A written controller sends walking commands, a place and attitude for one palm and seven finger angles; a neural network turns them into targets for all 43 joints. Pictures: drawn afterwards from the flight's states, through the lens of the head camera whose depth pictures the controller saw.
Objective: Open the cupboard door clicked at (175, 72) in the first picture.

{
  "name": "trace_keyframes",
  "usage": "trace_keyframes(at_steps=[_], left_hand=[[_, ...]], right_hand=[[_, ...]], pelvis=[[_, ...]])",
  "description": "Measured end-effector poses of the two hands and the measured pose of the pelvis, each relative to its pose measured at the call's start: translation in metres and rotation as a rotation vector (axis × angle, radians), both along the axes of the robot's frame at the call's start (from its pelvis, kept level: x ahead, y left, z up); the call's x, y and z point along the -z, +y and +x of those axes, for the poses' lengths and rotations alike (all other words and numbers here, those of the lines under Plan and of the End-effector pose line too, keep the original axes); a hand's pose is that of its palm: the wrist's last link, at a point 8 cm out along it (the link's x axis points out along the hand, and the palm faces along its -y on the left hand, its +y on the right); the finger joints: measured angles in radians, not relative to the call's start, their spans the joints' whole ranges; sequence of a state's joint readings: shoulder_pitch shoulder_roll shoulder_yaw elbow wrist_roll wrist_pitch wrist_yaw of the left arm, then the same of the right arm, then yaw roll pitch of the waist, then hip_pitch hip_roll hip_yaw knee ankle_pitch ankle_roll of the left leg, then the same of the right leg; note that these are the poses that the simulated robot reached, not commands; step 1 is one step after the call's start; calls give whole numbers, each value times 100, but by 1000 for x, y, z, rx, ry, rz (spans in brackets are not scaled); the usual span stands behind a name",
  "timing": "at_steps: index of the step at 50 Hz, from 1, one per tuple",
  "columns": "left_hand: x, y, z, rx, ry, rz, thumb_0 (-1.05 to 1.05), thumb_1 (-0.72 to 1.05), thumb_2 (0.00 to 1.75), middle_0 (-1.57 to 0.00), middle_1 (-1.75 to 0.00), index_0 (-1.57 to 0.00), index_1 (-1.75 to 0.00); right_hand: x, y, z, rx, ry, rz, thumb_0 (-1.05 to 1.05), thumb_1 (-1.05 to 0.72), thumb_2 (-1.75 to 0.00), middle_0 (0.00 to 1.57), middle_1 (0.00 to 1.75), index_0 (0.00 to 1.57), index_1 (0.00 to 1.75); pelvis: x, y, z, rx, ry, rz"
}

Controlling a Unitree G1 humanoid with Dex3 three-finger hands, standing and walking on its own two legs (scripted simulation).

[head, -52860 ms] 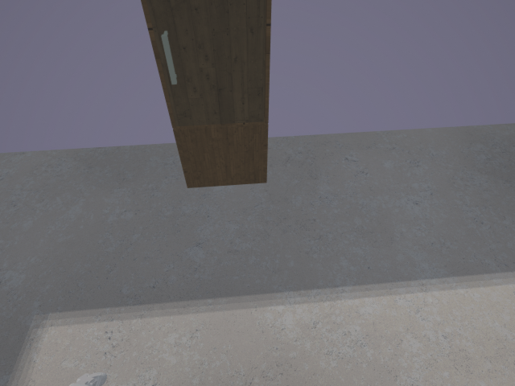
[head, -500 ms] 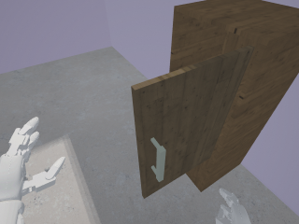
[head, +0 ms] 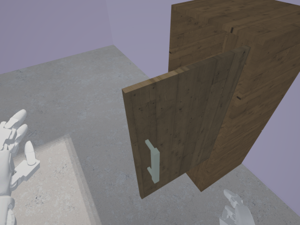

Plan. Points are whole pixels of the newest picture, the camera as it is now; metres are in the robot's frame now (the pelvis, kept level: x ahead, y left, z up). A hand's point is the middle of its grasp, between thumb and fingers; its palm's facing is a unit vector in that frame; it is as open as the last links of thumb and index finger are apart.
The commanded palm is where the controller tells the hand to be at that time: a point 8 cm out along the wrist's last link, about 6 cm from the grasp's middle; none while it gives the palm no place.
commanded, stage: step back with the hand held close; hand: left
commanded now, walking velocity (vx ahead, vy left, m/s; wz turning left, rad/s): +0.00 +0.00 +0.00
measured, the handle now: (152, 162) +0.32 +0.04 -0.04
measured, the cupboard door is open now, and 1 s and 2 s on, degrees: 89 89 89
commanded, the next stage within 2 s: stop stepping back and stand still in 1.38 s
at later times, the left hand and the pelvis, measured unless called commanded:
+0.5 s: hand (32, 170) +0.18 +0.26 +0.15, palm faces +0.34 -0.80 -0.50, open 7.4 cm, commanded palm +0.11 +0.31 +0.17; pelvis -0.03 +0.01 +0.00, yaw -1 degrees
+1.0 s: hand out of the picture +0.08 +0.30 +0.15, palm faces +0.49 -0.76 -0.43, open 7.5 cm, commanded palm +0.02 +0.33 +0.17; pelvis -0.11 +0.03 -0.02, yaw +2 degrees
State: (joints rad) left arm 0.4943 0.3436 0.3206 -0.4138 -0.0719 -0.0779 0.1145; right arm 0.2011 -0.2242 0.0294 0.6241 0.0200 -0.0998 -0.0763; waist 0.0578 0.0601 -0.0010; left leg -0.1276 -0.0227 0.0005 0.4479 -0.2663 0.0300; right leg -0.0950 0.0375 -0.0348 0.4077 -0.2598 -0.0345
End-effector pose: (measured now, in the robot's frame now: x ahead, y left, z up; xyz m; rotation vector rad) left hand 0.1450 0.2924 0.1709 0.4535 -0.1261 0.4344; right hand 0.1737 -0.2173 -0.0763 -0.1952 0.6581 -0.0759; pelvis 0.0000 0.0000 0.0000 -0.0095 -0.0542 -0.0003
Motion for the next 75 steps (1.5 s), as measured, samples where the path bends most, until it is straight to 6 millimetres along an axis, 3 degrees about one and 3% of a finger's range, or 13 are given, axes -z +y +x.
trace_keyframes(at_steps=[7,12,23,35,45,53,58,64,69,72,75], left_hand=[[-3,-3,1,-6,-6,7,2,88,90,-21,-30,-21,-30],[-14,5,6,-8,-39,76,2,88,90,-21,-30,-21,-30],[4,4,-3,80,63,93,2,88,90,-21,-30,-21,-30],[2,29,-46,73,-17,125,2,88,90,-21,-30,-21,-30],[3,41,-91,12,-103,169,2,88,90,-21,-30,-21,-30],[3,37,-110,30,-174,118,2,88,90,-21,-30,-21,-30],[0,46,-119,75,-156,161,2,88,90,-21,-30,-21,-30],[-13,57,-145,46,-158,177,2,88,90,-21,-30,-21,-30],[-4,43,-157,46,-149,79,2,89,90,-21,-30,-21,-30],[1,24,-162,117,-172,106,2,89,90,-21,-30,-20,-30],[-1,7,-166,203,-196,125,2,89,90,-21,-30,-21,-30]], right_hand=[[2,-2,1,2,2,12,2,-91,-90,20,30,20,30],[3,-8,-2,13,29,8,2,-91,-90,20,30,20,30],[-1,-29,-35,134,102,-56,2,-91,-90,20,30,20,30],[-7,-8,-80,123,88,-98,2,-91,-90,20,30,20,30],[10,15,-106,40,59,-79,2,-90,-90,20,30,20,30],[11,17,-131,27,86,-94,2,-90,-90,20,30,20,30],[7,15,-150,58,94,-120,2,-90,-90,20,30,20,30],[1,22,-165,47,90,-104,2,-91,-90,20,30,20,30],[-2,29,-173,-1,61,-77,2,-90,-90,20,30,20,30],[5,26,-180,-14,26,-53,2,-90,-90,20,30,20,30],[13,18,-200,18,38,-48,1,-90,-90,20,30,20,30]], pelvis=[[0,-4,0,1,-3,2],[-1,-4,-4,-4,23,-7],[1,5,-24,12,61,-5],[7,22,-65,9,56,-22],[22,26,-97,-19,30,-28],[22,29,-120,-37,42,-33],[21,35,-136,-52,52,-60],[13,33,-150,-25,90,-73],[9,26,-175,16,149,-67],[21,17,-201,64,168,-23],[25,15,-219,70,128,-48]])
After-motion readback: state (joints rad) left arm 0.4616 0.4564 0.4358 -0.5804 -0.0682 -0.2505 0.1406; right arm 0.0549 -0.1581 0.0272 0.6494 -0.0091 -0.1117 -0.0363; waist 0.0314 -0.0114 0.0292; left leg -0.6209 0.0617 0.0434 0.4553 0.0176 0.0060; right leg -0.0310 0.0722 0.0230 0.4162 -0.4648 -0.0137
